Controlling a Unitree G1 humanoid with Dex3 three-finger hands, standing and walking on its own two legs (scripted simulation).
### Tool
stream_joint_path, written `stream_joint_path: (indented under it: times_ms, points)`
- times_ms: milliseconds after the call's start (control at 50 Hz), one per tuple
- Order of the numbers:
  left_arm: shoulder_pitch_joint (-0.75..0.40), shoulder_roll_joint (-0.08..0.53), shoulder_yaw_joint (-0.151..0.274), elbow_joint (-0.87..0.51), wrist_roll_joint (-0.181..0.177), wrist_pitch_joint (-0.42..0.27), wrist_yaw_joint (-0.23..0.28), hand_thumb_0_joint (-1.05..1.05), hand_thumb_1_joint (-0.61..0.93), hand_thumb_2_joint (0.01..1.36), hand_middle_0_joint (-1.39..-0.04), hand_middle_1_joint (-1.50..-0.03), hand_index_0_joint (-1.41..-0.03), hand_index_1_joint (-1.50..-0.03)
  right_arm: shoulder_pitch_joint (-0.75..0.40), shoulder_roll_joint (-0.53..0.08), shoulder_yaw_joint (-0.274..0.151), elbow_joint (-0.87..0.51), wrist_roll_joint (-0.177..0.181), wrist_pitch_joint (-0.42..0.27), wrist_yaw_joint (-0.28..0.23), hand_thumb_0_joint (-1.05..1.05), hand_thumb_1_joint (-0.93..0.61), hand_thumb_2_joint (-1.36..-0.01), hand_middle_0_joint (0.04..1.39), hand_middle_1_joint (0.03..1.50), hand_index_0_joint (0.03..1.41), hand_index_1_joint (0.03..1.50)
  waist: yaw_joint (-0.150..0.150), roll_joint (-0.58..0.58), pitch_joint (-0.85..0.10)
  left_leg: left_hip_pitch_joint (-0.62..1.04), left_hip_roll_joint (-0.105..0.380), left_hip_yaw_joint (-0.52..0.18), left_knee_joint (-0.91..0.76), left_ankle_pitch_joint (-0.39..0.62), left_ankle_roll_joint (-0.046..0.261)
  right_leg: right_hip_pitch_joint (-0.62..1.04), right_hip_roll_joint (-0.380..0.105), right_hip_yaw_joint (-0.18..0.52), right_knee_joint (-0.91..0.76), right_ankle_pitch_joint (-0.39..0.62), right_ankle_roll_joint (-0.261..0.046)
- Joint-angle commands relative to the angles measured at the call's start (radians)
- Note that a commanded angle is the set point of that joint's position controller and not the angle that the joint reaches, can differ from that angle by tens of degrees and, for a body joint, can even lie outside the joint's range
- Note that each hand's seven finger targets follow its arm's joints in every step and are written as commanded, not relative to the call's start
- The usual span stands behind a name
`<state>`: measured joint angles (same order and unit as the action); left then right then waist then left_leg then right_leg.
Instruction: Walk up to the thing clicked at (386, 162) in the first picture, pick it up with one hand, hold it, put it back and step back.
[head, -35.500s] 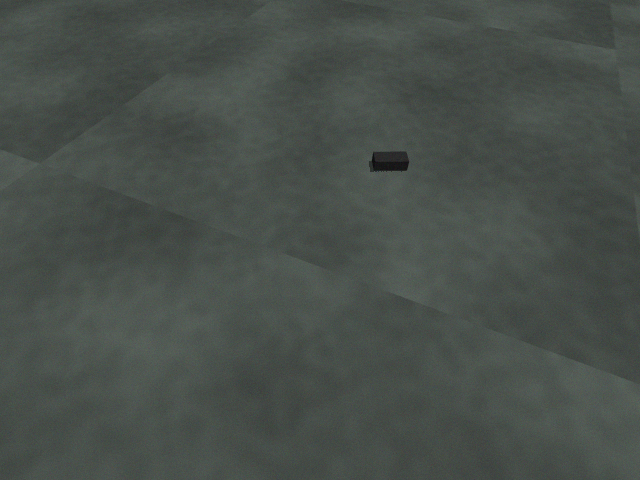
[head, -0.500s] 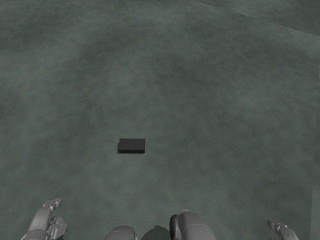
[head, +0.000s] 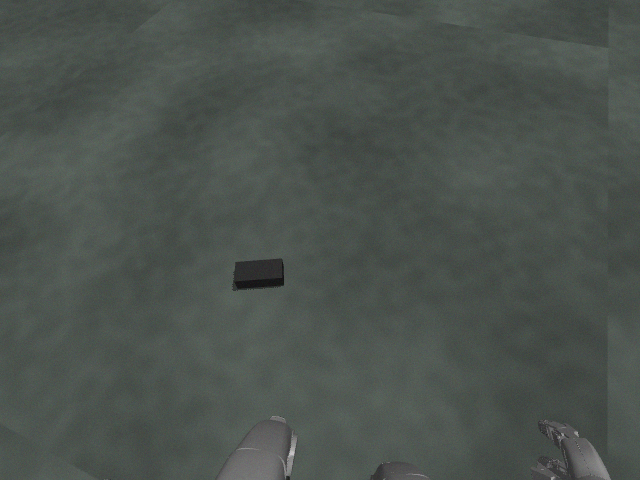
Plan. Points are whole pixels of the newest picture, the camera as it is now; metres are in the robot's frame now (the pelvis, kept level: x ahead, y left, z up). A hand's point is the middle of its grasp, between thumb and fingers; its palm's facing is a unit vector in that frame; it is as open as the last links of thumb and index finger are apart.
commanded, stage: step back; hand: left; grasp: from above
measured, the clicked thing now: (259, 273) +0.77 +0.28 -0.73
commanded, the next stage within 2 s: stand in 1.78 s
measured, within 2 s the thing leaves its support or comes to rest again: neither
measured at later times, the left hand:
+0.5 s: hand out of the picture -0.07 +0.24 -0.15, palm faces +0.07 -0.93 -0.37, open 7.4 cm
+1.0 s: hand out of the picture -0.26 +0.23 -0.13, palm faces +0.16 -0.87 -0.46, open 7.4 cm
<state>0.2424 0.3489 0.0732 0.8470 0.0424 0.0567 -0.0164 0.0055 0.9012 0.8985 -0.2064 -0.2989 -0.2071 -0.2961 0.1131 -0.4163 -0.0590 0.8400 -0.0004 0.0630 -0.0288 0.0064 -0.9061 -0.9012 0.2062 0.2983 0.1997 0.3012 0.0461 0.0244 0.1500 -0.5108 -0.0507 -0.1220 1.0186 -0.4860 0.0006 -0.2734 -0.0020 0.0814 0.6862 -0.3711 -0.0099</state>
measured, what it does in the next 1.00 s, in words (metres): walks backwards: left foot, then right foot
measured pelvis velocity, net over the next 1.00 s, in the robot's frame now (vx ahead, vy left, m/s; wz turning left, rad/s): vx -0.29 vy -0.07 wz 0.14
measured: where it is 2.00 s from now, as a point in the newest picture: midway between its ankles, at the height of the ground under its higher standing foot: outside the picture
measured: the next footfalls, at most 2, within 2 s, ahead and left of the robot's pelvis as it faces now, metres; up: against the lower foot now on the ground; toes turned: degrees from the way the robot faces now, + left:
left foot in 0.24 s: -0.07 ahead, +0.11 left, +0.00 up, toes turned +4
right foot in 0.58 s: -0.19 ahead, -0.17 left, +0.00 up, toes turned +6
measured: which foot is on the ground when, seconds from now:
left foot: up 0.00-0.22, down 0.24-0.62, up 0.64-0.94, down 0.96-1.00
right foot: down 0.00-0.26, up 0.28-0.56, down 0.58-1.00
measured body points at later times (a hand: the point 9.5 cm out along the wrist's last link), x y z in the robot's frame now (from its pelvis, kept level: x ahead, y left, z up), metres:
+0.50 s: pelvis -0.16 -0.04 +0.00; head -0.10 -0.01 +0.45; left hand -0.08 +0.29 -0.12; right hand -0.02 -0.34 -0.10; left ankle -0.11 +0.10 -0.72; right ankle -0.21 -0.19 -0.66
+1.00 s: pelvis -0.29 -0.07 +0.00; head -0.27 -0.08 +0.45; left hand -0.27 +0.27 -0.10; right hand -0.19 -0.37 -0.14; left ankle -0.31 +0.07 -0.73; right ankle -0.24 -0.18 -0.72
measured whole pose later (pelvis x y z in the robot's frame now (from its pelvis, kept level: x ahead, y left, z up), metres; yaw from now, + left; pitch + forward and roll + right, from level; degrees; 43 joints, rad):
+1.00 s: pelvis -0.29 -0.07 +0.00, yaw +8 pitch -3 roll +3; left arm 0.23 0.41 0.08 0.90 0.04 0.00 0.00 0.00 0.90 0.90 -0.21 -0.30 -0.21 -0.30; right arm 0.25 -0.37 -0.06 1.00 -0.04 0.03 0.03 0.01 -0.91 -0.90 0.21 0.30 0.20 0.30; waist 0.04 -0.01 0.09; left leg -0.20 -0.04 -0.03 0.57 -0.32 -0.01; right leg -0.31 -0.08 -0.03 0.70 -0.35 -0.02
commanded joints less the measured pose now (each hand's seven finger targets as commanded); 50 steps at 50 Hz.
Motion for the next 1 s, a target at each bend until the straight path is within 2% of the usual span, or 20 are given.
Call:
stream_joint_path:
  times_ms: [0,120,200,220,260,280,340,480,560,580,600,620,640,700,820,880,920,940,960,980]
  points:
    - [-0.163,0.265,0.086,-0.134,0.000,-0.037,0.035,0.000,0.900,0.900,-0.200,-0.300,-0.200,-0.300,0.080,-0.147,-0.036,-0.054,0.008,-0.042,-0.020,0.000,-0.900,-0.900,0.200,0.300,0.200,0.300,-0.073,-0.202,-0.110,-0.009,-0.080,-0.033,0.198,0.019,-0.001,-0.013,-0.157,0.092,-0.225,0.460,-0.138]
    - [-0.042,0.248,0.078,-0.150,0.003,-0.030,0.059,0.000,0.900,0.900,-0.200,-0.300,-0.200,-0.300,0.066,-0.130,-0.028,-0.075,-0.014,-0.061,-0.017,0.000,-0.900,-0.900,0.200,0.300,0.200,0.300,0.009,-0.218,-0.196,0.012,0.015,0.043,-0.187,-0.059,-0.016,0.262,-0.248,0.162,-0.140,0.650,-0.208]
    - [-0.106,0.248,0.060,-0.174,-0.021,-0.004,0.047,0.000,0.900,0.900,-0.200,-0.300,-0.200,-0.300,0.183,-0.134,-0.046,-0.022,-0.026,-0.066,-0.008,0.000,-0.900,-0.900,0.200,0.300,0.200,0.300,-0.045,-0.164,-0.252,0.276,0.017,0.128,-0.637,0.315,0.013,0.152,-0.191,0.097,0.004,0.544,-0.132]
    - [-0.086,0.215,0.048,-0.181,-0.024,0.002,0.043,0.000,0.900,0.900,-0.200,-0.300,-0.200,-0.300,0.168,-0.182,-0.060,-0.028,-0.040,-0.066,-0.009,0.000,-0.900,-0.900,0.200,0.300,0.200,0.300,-0.030,-0.078,-0.249,0.367,0.115,-0.028,-0.643,0.411,0.047,-0.006,-0.140,0.087,0.050,0.372,-0.082]
    - [-0.135,0.221,0.058,-0.189,-0.032,0.002,0.055,0.000,0.900,0.900,-0.200,-0.300,-0.200,-0.300,0.089,-0.353,-0.087,-0.067,-0.040,-0.059,0.001,0.000,-0.900,-0.900,0.200,0.300,0.200,0.300,-0.068,0.208,-0.208,0.238,0.467,-0.410,-0.672,0.601,0.302,-0.166,0.076,0.021,0.403,-0.289,-0.007]
    - [-0.161,0.254,0.066,-0.175,-0.022,0.003,0.058,0.000,0.900,0.900,-0.200,-0.300,-0.200,-0.300,0.044,-0.348,-0.092,-0.073,-0.041,-0.067,-0.007,0.000,-0.900,-0.900,0.200,0.300,0.200,0.300,-0.071,0.202,-0.159,0.117,0.509,-0.470,-0.701,0.552,0.342,-0.119,0.048,0.110,0.540,-0.296,-0.008]
    - [-0.067,0.231,0.067,-0.119,-0.038,0.001,0.041,0.000,0.900,0.900,-0.200,-0.300,-0.200,-0.300,-0.036,-0.205,-0.046,-0.089,-0.046,-0.066,-0.012,0.000,-0.900,-0.900,0.200,0.300,0.200,0.300,0.005,0.088,-0.144,0.212,0.302,-0.105,-0.595,0.677,0.233,-0.171,0.095,0.107,0.607,-0.155,-0.013]
    - [-0.058,0.201,0.044,-0.090,-0.029,-0.036,0.043,0.000,0.900,0.900,-0.200,-0.300,-0.200,-0.300,0.053,-0.200,-0.051,-0.077,-0.039,-0.032,0.006,0.000,-0.900,-0.900,0.200,0.300,0.200,0.300,-0.071,0.200,-0.214,0.452,0.271,-0.063,-0.500,0.683,0.240,-0.131,0.033,-0.047,0.108,-0.155,0.046]
    - [0.054,0.214,0.047,0.006,-0.018,-0.061,0.046,0.000,0.900,0.900,-0.200,-0.300,-0.200,-0.300,-0.018,-0.211,-0.046,-0.080,-0.012,-0.005,0.017,0.000,-0.900,-0.900,0.200,0.300,0.200,0.300,-0.019,0.172,-0.305,0.336,0.207,-0.003,-0.358,0.523,0.141,0.132,0.020,-0.090,-0.344,0.170,0.003]
    - [0.053,0.278,0.067,0.013,-0.001,-0.066,0.046,0.000,0.900,0.900,-0.200,-0.300,-0.200,-0.300,-0.019,-0.165,-0.033,-0.089,-0.008,-0.006,0.019,0.000,-0.900,-0.900,0.200,0.300,0.200,0.300,-0.018,0.034,-0.260,0.107,0.123,0.007,-0.265,0.316,0.084,0.208,-0.065,0.100,-0.299,0.139,-0.031]
    - [0.034,0.386,0.093,-0.006,0.004,-0.061,0.044,0.000,0.900,0.900,-0.200,-0.300,-0.200,-0.300,-0.049,-0.118,-0.022,-0.122,-0.009,-0.013,0.010,0.000,-0.900,-0.900,0.200,0.300,0.200,0.300,0.004,-0.229,-0.190,-0.116,-0.033,0.031,-0.149,-0.049,0.024,0.152,-0.268,0.369,-0.347,0.074,-0.119]
    - [-0.037,0.460,0.102,-0.044,0.013,-0.059,0.049,0.000,0.900,0.900,-0.200,-0.300,-0.200,-0.300,-0.082,-0.160,-0.045,-0.116,-0.018,-0.003,-0.005,0.000,-0.900,-0.900,0.200,0.300,0.200,0.300,0.054,-0.295,-0.112,-0.011,-0.006,-0.069,0.062,-0.139,-0.011,-0.152,-0.459,0.570,-0.443,-0.007,-0.288]
    - [-0.101,0.416,0.095,-0.059,0.005,-0.062,0.054,0.000,0.900,0.900,-0.200,-0.300,-0.200,-0.300,-0.063,-0.200,-0.064,-0.091,-0.012,-0.003,-0.003,0.000,-0.900,-0.900,0.200,0.300,0.200,0.300,0.008,-0.241,-0.044,0.037,0.028,-0.124,0.143,-0.097,-0.006,-0.255,-0.457,0.540,-0.456,-0.029,-0.285]
    - [-0.173,0.271,0.061,-0.053,-0.004,-0.076,0.055,0.000,0.900,0.900,-0.200,-0.300,-0.200,-0.300,0.049,-0.154,-0.036,-0.014,-0.005,-0.015,0.009,0.000,-0.900,-0.900,0.200,0.300,0.200,0.300,-0.082,-0.124,-0.064,0.000,-0.053,-0.063,0.136,0.073,-0.005,-0.050,-0.192,0.098,-0.275,0.306,-0.131]
    - [-0.002,0.291,0.083,-0.018,0.010,-0.092,0.043,0.000,0.900,0.900,-0.200,-0.300,-0.200,-0.300,0.007,-0.151,-0.035,-0.008,-0.031,-0.042,0.022,0.000,-0.900,-0.900,0.200,0.300,0.200,0.300,0.037,-0.208,-0.126,-0.042,0.033,-0.003,-0.179,0.003,-0.037,0.205,-0.237,0.220,-0.338,-0.225,-0.171]
    - [-0.043,0.330,0.086,-0.025,0.005,-0.084,0.034,0.000,0.900,0.900,-0.200,-0.300,-0.200,-0.300,0.034,-0.167,-0.041,0.012,-0.040,-0.060,0.039,0.000,-0.900,-0.900,0.200,0.300,0.200,0.300,0.010,-0.248,-0.103,0.142,0.078,0.066,-0.402,-0.069,-0.011,0.048,-0.293,0.232,-0.365,-0.304,-0.187]
    - [-0.077,0.309,0.067,-0.026,0.000,-0.074,0.029,0.000,0.900,0.900,-0.200,-0.300,-0.200,-0.300,0.136,-0.156,-0.054,0.070,-0.040,-0.069,0.044,0.000,-0.900,-0.900,0.200,0.300,0.200,0.300,-0.048,-0.189,-0.123,0.379,0.032,0.119,-0.612,0.108,0.023,-0.079,-0.229,0.116,-0.279,-0.225,-0.130]
    - [-0.043,0.256,0.049,-0.022,-0.001,-0.071,0.027,0.000,0.900,0.900,-0.200,-0.300,-0.200,-0.300,0.141,-0.158,-0.062,0.085,-0.041,-0.076,0.043,0.000,-0.900,-0.900,0.200,0.300,0.200,0.300,-0.041,-0.095,-0.132,0.459,0.021,0.088,-0.669,0.134,0.029,-0.116,-0.161,0.041,-0.179,-0.177,-0.099]
    - [-0.045,0.212,0.036,-0.029,-0.005,-0.073,0.025,0.000,0.900,0.900,-0.200,-0.300,-0.200,-0.300,0.184,-0.202,-0.078,0.092,-0.054,-0.082,0.040,0.000,-0.900,-0.900,0.200,0.300,0.200,0.300,-0.063,0.051,-0.157,0.542,0.144,-0.131,-0.705,-0.010,0.071,-0.254,-0.100,-0.022,-0.024,-0.168,-0.054]
    - [-0.093,0.183,0.027,-0.035,-0.024,-0.079,0.022,0.000,0.900,0.900,-0.200,-0.300,-0.200,-0.300,0.159,-0.278,-0.083,0.072,-0.053,-0.086,0.037,0.000,-0.900,-0.900,0.200,0.300,0.200,0.300,-0.079,0.181,-0.113,0.455,0.346,-0.450,-0.821,-0.338,0.183,-0.363,0.017,-0.149,0.126,-0.175,-0.005]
